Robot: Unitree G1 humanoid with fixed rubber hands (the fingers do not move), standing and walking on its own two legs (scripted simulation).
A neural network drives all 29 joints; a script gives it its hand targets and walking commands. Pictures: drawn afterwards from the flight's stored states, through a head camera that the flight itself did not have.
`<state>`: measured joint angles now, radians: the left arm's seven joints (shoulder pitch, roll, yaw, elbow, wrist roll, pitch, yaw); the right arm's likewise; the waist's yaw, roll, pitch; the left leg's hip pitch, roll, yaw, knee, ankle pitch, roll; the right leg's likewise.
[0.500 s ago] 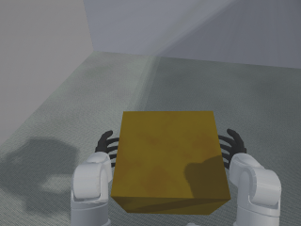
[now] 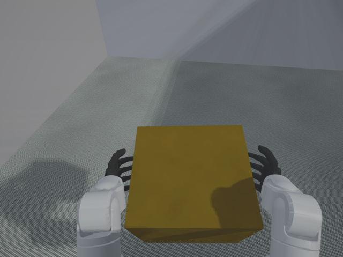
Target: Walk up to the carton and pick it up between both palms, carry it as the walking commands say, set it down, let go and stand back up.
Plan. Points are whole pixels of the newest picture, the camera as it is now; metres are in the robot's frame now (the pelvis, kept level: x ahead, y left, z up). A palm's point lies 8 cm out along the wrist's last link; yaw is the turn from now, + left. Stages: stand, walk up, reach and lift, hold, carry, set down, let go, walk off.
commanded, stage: carry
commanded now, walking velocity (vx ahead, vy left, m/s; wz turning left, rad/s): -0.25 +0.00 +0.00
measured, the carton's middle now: (189, 187) +0.28 -0.01 +0.04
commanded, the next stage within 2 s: none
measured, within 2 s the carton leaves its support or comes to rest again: neither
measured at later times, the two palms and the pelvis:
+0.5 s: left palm out of the picture +0.07 +0.14 +0.12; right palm out of the picture +0.07 -0.18 +0.11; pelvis -0.17 -0.01 +0.01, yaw +0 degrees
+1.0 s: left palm out of the picture -0.09 +0.15 +0.11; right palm out of the picture -0.08 -0.17 +0.11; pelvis -0.34 -0.01 +0.00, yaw +0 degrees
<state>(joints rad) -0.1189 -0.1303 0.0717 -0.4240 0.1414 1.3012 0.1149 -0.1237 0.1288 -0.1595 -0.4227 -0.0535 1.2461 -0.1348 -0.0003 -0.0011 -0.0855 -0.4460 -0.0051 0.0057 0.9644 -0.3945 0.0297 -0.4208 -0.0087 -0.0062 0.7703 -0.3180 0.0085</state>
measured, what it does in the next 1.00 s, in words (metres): walks backwards: left foot, then right foot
